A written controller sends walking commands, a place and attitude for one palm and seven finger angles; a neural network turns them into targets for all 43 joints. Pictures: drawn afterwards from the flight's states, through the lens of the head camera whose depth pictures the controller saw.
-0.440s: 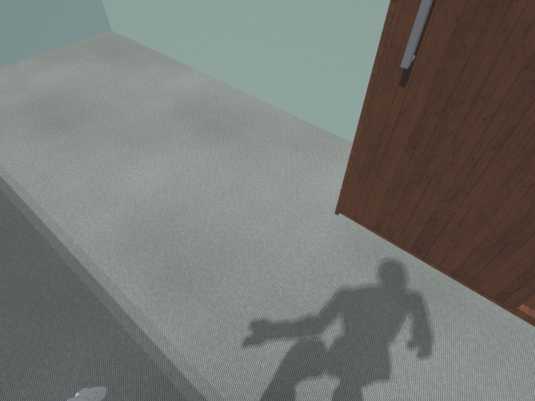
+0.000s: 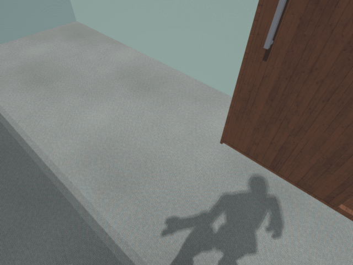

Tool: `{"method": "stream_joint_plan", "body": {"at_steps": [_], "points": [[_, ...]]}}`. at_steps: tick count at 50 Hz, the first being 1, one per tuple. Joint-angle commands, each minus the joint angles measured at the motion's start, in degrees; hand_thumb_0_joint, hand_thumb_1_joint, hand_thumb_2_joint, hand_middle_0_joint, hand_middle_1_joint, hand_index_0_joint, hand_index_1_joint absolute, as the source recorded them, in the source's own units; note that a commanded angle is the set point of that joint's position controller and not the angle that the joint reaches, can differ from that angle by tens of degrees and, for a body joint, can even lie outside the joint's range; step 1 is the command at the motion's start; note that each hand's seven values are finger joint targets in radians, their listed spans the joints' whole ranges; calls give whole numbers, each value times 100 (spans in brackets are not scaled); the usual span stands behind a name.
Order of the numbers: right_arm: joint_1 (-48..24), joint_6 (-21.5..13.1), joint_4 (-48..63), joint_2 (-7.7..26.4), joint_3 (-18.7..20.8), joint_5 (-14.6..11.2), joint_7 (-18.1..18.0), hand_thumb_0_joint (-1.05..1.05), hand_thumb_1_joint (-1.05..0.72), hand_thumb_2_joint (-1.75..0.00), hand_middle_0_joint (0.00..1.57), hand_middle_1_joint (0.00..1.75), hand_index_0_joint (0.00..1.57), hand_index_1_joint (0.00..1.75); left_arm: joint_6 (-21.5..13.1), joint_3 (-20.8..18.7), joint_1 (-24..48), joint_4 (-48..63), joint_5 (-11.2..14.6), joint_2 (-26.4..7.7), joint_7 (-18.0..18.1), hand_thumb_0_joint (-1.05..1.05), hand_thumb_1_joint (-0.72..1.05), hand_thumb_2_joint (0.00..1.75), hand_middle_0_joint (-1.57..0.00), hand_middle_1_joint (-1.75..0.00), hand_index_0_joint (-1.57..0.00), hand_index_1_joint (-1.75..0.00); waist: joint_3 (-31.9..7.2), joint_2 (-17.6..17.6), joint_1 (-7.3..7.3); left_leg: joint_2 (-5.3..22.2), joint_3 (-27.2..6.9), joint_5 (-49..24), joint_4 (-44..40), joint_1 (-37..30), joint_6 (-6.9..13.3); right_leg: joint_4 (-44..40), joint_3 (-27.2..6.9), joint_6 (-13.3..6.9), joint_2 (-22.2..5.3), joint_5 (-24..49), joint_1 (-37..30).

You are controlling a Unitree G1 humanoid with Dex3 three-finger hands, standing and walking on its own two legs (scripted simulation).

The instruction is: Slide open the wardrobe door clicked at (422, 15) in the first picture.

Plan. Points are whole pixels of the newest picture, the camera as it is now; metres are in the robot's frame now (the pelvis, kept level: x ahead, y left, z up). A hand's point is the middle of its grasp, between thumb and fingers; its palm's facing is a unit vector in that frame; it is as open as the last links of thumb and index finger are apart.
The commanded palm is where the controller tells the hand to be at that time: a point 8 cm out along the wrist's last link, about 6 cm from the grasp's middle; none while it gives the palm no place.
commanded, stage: stand and wait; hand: left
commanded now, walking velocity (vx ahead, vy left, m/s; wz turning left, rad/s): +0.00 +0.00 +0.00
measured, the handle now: (279, 14) +1.01 -0.35 +0.17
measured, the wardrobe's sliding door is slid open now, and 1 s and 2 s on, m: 0.00 0.00 0.00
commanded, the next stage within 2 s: look at it before walking up in 0.50 s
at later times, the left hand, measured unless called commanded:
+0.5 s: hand out of the picture +0.06 +0.25 -0.15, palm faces -0.03 -0.94 -0.34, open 7.4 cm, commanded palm none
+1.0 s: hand out of the picture +0.07 +0.24 -0.15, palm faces -0.03 -0.94 -0.34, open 7.4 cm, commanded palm none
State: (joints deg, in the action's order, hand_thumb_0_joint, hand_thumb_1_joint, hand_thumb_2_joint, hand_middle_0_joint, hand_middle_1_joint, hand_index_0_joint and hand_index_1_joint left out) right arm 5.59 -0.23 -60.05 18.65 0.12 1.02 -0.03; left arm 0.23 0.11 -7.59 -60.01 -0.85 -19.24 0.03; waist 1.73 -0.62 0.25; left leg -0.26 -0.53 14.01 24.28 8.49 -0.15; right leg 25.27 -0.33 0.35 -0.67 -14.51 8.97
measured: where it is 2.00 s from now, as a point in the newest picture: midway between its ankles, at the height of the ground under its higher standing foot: outside the picture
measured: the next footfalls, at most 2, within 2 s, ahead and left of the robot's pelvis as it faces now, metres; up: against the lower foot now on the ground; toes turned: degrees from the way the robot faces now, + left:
right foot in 1.88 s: +0.34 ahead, -0.11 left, +0.00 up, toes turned -5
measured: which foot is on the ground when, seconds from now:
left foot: down 0.00-1.00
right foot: down 0.00-1.00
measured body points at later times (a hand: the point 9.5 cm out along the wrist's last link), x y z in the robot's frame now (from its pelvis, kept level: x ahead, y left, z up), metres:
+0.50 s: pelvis -0.01 +0.00 +0.00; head -0.01 -0.01 +0.45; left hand +0.07 +0.29 -0.13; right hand +0.06 -0.30 -0.13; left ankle -0.01 +0.12 -0.74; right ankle -0.01 -0.12 -0.74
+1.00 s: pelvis -0.01 -0.01 +0.00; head +0.00 -0.01 +0.45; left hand +0.07 +0.29 -0.13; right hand +0.07 -0.30 -0.13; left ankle -0.01 +0.12 -0.74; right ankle -0.01 -0.12 -0.74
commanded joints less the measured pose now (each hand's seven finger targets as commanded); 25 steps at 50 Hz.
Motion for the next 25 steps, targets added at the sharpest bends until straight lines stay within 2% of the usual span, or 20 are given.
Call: {"method": "stream_joint_plan", "body": {"at_steps": [1,9,20,25], "points": [[-302,-178,325,1206,239,-29,-88,0,-90,-90,20,30,20,30,-166,-251,290,373,32,-1192,62,0,90,90,-20,-30,-20,-30,-489,89,-14,643,-479,-1127,-394,-83,210,-448,-514,-241,-632,1083,-111],[-234,-175,147,1249,216,-47,-85,0,-90,-90,20,30,20,30,-169,-230,259,202,37,-1221,63,0,90,90,-20,-30,-20,-30,-426,10,-7,670,-509,-1069,-496,-100,198,-542,-526,-234,-639,1030,-129],[-196,-167,32,1257,201,-44,-62,0,-90,-90,20,30,20,30,-156,-218,262,143,25,-1220,49,0,90,90,-20,-30,-20,-30,-181,45,0,654,-563,-598,-664,49,185,-723,-580,-216,-622,379,68],[-172,-174,18,1252,202,-41,-58,0,-90,-90,20,30,20,30,-168,-220,267,148,21,-1210,45,0,90,90,-20,-30,-20,-30,-324,34,-13,665,-547,-670,-630,-24,179,-725,-613,-226,-625,444,51]]}}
